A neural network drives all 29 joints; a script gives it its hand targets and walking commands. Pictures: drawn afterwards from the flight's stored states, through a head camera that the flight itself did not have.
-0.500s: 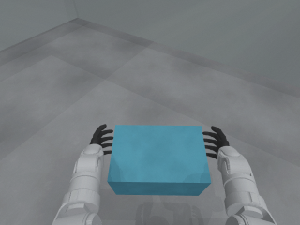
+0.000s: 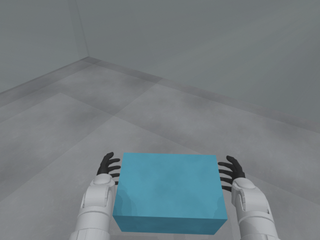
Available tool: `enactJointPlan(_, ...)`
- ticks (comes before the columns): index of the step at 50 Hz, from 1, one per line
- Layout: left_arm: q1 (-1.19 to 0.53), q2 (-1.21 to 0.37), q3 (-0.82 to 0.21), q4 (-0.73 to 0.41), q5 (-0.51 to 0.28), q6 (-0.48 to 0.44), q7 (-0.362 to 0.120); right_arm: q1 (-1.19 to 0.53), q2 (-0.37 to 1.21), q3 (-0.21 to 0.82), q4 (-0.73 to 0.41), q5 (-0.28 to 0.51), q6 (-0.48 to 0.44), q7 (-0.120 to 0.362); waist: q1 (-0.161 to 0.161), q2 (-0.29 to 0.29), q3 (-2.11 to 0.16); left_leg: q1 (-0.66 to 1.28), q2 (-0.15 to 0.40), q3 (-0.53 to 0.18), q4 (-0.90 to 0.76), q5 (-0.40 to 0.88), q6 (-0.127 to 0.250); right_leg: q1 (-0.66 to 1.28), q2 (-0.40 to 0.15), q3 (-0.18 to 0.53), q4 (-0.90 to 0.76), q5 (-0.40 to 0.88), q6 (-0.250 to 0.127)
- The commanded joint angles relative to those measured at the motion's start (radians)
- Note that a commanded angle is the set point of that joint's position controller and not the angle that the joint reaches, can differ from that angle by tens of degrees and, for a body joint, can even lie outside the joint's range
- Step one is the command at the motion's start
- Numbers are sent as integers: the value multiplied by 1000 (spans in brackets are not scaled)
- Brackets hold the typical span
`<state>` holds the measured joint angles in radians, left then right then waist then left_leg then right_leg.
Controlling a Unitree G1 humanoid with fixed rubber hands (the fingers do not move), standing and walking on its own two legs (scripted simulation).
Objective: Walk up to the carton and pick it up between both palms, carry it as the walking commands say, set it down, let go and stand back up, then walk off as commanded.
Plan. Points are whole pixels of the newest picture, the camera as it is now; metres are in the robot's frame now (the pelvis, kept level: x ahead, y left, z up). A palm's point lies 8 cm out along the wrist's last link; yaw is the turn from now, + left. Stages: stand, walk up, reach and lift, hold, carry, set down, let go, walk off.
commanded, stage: reach and lift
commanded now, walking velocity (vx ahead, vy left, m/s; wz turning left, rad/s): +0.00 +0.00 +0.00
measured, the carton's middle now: (168, 193) +0.31 +0.00 -0.05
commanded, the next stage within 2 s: hold in 0.88 s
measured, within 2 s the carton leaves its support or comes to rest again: neither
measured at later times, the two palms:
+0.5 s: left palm (101, 175) +0.29 +0.18 +0.05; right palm (239, 178) +0.29 -0.18 +0.05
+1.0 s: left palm (100, 180) +0.28 +0.18 +0.05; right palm (238, 183) +0.28 -0.17 +0.04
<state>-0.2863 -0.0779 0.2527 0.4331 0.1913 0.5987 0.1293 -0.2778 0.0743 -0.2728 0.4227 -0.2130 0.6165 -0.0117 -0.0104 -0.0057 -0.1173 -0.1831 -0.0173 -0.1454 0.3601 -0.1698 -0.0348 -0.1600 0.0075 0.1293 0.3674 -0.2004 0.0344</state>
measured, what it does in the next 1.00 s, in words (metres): stands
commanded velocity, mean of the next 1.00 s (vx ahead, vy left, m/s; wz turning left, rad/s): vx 0.00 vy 0.00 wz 0.00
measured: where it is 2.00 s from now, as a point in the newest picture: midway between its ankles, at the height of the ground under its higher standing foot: outside the picture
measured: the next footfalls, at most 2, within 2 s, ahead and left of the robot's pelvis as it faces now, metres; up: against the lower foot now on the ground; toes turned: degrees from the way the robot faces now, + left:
none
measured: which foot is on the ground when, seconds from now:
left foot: down 0.00-1.00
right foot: down 0.00-1.00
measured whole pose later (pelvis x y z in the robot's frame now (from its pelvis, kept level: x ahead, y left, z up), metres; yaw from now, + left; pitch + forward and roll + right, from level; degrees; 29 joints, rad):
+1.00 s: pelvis +0.01 +0.00 +0.00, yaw +0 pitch -3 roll +0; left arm -0.21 -0.11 0.26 0.27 0.24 0.71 0.08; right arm -0.22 0.09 -0.23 0.28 -0.28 0.72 0.05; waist -0.01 0.01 -0.09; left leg -0.08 -0.01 -0.13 0.28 -0.15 -0.03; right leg -0.05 0.00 0.12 0.28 -0.17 0.03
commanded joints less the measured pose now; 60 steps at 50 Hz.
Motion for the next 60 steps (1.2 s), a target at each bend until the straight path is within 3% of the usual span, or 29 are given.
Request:
enactJointPlan(1, -678, -972, -558, -93, -238, -8, -494, -694, 1014, 579, -103, 284, -20, 371, -1, -5, -274, 115, -103, 121, -51, 125, 29, 91, 87, -106, -59, 175, -2)
enactJointPlan(6, -731, -973, -504, -51, -232, 28, -518, -731, 1045, 533, -46, 270, 21, 382, -10, -6, -218, 99, -108, 143, -79, 49, 25, 80, 85, -117, -91, 90, -6)
enactJointPlan(11, -749, -999, -441, 16, -210, 40, -530, -764, 1009, 461, 8, 248, 30, 402, -22, 6, -230, 113, -103, 145, -96, 66, 16, 98, 94, -125, -106, 100, -14)
enactJointPlan(16, -778, -1007, -419, 6, -204, 38, -525, -820, 993, 469, -8, 247, 25, 419, -4, 6, -234, 108, -102, 148, -100, 42, 13, 106, 97, -126, -106, 75, -18)
enactJointPlan(22, -817, -996, -452, -56, -213, 45, -521, -806, 1005, 482, -29, 251, 20, 421, 1, 4, -252, 106, -106, 151, -95, 16, 16, 103, 94, -120, -103, 60, -17)
enactJointPlan(36, -607, -1016, -539, -158, -220, 59, -499, -631, 958, 552, -172, 254, 24, 405, -11, 22, -308, 213, -100, 109, -88, 309, -4, 155, 115, -117, -99, 301, -15)
enactJointPlan(46, -557, -955, -581, -241, -226, 67, -488, -570, 977, 622, -242, 268, 39, 383, 5, 1, -237, 165, -113, 121, -99, 207, 11, 167, 100, -103, -108, 282, -7)
enactJointPlan(53, -517, -944, -587, -246, -225, 75, -495, -534, 967, 625, -251, 263, 48, 369, -2, -5, -233, 166, -115, 124, -104, 212, 12, 181, 97, -96, -114, 301, -5)
enactJointPlan(60, -543, -944, -594, -249, -227, 71, -499, -552, 965, 627, -257, 257, 46, 369, -5, -4, -219, 153, -114, 127, -106, 163, 14, 168, 99, -100, -116, 237, -7)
